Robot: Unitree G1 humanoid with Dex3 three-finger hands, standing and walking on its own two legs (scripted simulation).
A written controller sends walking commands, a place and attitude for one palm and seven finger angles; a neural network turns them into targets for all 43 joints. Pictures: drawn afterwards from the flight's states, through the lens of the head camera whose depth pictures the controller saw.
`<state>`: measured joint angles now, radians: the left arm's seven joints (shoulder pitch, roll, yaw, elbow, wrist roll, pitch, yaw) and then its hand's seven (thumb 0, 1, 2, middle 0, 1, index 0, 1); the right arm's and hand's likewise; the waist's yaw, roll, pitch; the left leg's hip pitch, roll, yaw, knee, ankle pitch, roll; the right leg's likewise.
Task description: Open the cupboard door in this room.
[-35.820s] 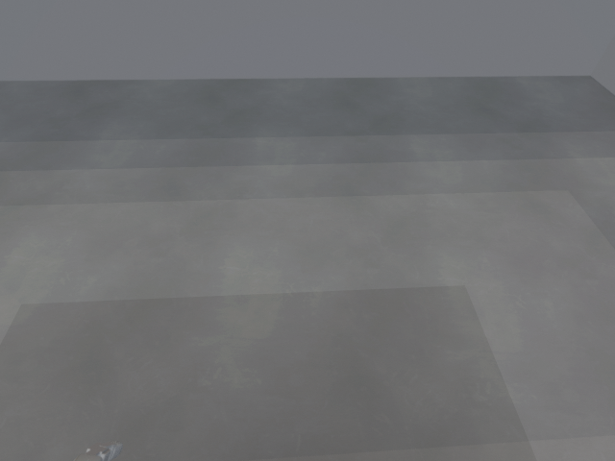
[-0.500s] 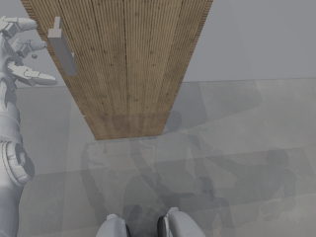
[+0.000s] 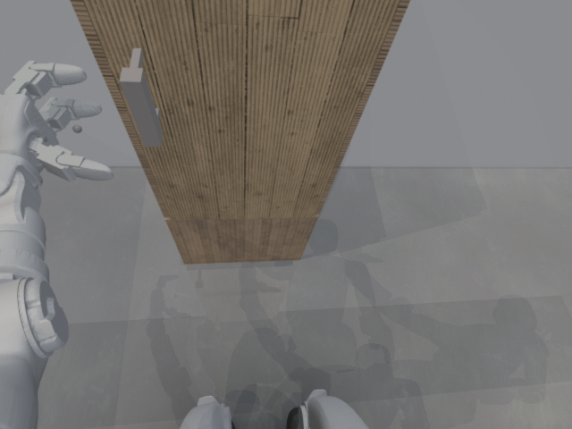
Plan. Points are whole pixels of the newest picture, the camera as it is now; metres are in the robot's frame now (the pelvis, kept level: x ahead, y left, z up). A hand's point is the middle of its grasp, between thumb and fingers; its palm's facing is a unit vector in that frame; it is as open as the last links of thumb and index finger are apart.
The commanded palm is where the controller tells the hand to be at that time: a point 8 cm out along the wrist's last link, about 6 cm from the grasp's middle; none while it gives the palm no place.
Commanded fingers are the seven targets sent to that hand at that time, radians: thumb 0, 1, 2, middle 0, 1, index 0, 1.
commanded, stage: move the hooked fingers beside the handle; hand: left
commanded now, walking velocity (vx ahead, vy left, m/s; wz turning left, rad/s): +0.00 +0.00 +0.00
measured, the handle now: (145, 99) +0.55 +0.16 +0.08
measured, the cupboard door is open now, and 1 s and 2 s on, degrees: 0 0 0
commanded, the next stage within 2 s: slide the fingers in behind the handle in 0.16 s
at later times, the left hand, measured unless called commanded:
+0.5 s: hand (99, 122) +0.51 +0.22 +0.08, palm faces -0.03 -1.00 +0.01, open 13.9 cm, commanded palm +0.48 +0.25 +0.08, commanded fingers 0.00 -0.50 0.30 -0.30 -1.20 -0.30 -1.20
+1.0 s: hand (112, 125) +0.50 +0.20 +0.08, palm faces +0.03 -1.00 +0.00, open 14.3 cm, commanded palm +0.49 +0.22 +0.08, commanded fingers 0.00 -0.50 0.30 -0.30 -1.20 -0.30 -1.20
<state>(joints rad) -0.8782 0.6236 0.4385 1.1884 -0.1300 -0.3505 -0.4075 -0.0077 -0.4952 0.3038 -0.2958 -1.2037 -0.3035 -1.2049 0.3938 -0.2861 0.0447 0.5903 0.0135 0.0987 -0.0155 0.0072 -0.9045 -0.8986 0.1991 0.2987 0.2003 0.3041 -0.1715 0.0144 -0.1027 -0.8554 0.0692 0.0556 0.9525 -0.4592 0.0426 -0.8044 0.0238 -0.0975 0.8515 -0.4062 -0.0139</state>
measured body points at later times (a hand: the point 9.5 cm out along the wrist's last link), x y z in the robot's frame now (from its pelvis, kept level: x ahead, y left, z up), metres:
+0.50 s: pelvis -0.01 +0.01 -0.01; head +0.12 +0.04 +0.42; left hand +0.50 +0.27 +0.08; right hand -0.04 -0.26 -0.11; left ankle -0.01 +0.09 -0.69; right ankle -0.01 -0.12 -0.69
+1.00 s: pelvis -0.01 +0.00 -0.01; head +0.12 +0.03 +0.42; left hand +0.49 +0.25 +0.08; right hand -0.01 -0.27 -0.11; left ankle -0.01 +0.09 -0.69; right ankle -0.01 -0.12 -0.69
